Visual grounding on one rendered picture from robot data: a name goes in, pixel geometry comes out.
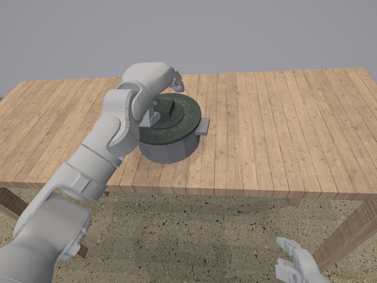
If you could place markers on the pot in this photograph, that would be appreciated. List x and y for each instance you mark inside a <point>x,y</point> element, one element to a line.
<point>178,151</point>

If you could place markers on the robot left upper arm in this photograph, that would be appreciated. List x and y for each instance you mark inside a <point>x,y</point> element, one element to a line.
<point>54,232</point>

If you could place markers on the right robot hand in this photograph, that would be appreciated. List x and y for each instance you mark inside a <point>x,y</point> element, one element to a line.
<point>303,262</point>

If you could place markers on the knob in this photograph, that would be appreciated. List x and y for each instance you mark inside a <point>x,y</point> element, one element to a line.
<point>165,108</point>

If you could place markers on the table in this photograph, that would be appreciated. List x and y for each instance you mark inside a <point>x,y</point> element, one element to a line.
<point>296,134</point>

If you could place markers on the lid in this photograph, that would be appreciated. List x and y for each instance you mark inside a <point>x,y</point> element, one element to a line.
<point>184,120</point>

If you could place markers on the left robot hand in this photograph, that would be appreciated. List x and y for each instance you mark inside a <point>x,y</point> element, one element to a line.
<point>156,76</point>

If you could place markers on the left robot forearm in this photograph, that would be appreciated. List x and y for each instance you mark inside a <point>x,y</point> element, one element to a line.
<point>114,135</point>

